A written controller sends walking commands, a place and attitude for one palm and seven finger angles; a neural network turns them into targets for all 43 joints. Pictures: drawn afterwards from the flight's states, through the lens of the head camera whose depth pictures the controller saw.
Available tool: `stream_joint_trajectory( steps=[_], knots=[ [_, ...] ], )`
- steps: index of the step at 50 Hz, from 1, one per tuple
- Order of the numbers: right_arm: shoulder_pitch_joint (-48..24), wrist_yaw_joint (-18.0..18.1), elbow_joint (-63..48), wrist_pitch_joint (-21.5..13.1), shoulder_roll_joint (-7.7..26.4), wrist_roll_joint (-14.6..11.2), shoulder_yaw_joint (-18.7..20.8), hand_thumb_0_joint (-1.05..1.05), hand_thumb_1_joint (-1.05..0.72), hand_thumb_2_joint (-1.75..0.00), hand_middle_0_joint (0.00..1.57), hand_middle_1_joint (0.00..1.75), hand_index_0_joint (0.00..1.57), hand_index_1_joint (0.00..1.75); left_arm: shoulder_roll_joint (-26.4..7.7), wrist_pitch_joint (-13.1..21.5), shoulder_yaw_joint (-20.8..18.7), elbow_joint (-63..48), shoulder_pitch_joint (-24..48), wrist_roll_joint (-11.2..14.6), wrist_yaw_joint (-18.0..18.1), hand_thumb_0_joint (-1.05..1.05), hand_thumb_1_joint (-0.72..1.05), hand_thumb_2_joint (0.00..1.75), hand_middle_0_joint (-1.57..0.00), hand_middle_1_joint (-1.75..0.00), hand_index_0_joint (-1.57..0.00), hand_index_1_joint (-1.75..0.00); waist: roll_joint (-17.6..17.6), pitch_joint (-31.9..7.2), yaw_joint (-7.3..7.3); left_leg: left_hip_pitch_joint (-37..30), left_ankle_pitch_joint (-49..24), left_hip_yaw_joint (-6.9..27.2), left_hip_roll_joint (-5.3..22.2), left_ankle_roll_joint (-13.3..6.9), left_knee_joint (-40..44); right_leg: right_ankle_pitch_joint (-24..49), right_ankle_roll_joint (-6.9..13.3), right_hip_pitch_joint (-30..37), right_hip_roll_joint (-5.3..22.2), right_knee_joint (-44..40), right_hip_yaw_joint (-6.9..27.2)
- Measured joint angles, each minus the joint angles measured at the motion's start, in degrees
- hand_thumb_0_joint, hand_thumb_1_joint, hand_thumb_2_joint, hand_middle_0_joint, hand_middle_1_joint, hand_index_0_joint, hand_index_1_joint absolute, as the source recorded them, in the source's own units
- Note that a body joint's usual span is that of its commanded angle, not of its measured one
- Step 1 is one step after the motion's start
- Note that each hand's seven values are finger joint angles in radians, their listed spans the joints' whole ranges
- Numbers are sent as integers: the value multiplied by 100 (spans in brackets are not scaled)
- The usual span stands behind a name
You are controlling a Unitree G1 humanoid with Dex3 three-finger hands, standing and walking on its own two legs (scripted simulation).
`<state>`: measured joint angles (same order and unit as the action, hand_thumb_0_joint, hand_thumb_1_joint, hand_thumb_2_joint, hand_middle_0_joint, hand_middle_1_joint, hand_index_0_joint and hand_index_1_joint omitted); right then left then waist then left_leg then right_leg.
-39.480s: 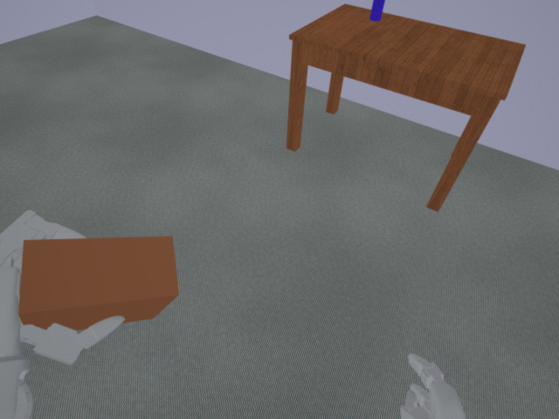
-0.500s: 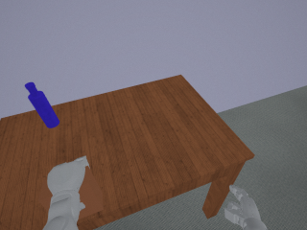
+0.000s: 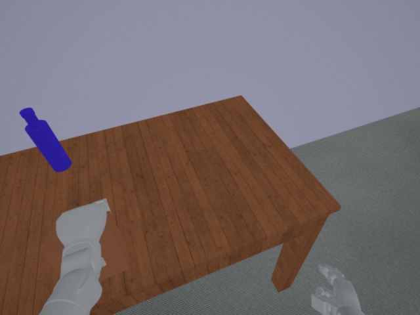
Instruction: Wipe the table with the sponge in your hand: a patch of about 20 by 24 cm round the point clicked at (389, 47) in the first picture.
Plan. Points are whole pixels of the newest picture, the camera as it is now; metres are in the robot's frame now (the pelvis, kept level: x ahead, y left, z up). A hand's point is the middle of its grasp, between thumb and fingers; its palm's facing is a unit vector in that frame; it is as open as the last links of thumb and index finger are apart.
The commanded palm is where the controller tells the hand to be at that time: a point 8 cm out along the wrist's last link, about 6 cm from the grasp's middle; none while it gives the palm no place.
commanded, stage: wipe forward along the first lane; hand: left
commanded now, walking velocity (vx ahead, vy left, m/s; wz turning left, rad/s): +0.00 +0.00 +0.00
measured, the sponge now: (94, 257) +0.23 +0.30 -0.06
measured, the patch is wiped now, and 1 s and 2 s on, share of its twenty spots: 0.10 0.40 0.50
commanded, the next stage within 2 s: slide across to the middle lane in 1.26 s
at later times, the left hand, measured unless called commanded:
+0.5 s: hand (89, 216) +0.30 +0.33 -0.01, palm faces -0.10 -0.02 -0.99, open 10.7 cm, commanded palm +0.28 +0.32 +0.02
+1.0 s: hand (89, 193) +0.36 +0.36 -0.01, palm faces -0.13 +0.01 -0.99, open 10.7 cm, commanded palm +0.34 +0.34 +0.03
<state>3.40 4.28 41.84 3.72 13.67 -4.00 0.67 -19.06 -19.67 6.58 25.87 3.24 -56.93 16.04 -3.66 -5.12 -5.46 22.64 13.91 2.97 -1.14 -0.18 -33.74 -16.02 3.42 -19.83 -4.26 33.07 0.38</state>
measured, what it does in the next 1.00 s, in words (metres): stands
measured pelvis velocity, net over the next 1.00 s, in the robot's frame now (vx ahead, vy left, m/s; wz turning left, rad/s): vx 0.00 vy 0.02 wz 0.01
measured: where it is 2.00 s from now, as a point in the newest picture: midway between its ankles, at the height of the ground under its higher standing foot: outside the picture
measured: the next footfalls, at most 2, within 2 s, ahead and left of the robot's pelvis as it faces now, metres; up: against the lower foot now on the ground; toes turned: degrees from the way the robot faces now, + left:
none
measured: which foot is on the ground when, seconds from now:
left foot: down 0.00-1.00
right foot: down 0.00-1.00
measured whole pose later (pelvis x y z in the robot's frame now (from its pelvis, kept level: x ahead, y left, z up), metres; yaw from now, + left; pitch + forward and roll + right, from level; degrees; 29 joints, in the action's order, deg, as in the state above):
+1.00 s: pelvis +0.00 +0.02 -0.02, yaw +0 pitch +13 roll -3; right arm 11.1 3.4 41.6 5.5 14.0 -4.7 0.8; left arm -27.5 -12.1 1.9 53.4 29.7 -58.3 17.5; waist -3.1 -7.7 -0.7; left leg 38.5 16.8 3.8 -1.7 -1.8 -42.9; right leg -17.7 1.7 -33.7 -4.1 38.8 -0.9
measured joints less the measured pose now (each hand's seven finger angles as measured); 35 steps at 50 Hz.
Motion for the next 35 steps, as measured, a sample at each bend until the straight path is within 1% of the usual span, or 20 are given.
stream_joint_trajectory(
  steps=[13,24,29,35],
  knots=[
    [346,25,30,79,124,-43,82,1,-91,-90,20,30,20,30,-324,384,-366,788,633,15,35,0,-56,103,-70,-130,-69,-130,4,-94,165,541,92,11,40,0,-300,-55,9,-521,-51,244,-21],
    [558,3,40,103,119,-84,92,1,-91,-90,20,30,20,30,-507,535,-540,1304,1077,76,128,0,-56,103,-70,-130,-69,-130,-2,-190,289,935,175,17,41,-29,-560,-106,-29,-879,-61,434,-37],
    [598,-5,0,105,92,-98,70,1,-91,-90,20,30,20,30,-624,572,-557,1582,1393,42,121,0,-56,103,-70,-130,-69,-130,29,-199,351,1080,197,55,27,-38,-664,-123,-47,-988,-52,488,-79],
    [638,-23,-54,123,94,-100,61,1,-91,-90,20,30,20,30,-673,612,-491,1877,1690,-8,96,0,-56,103,-70,-130,-69,-130,10,-224,392,1219,221,72,2,-71,-748,-129,-89,-1088,-31,509,-98]
  ],
)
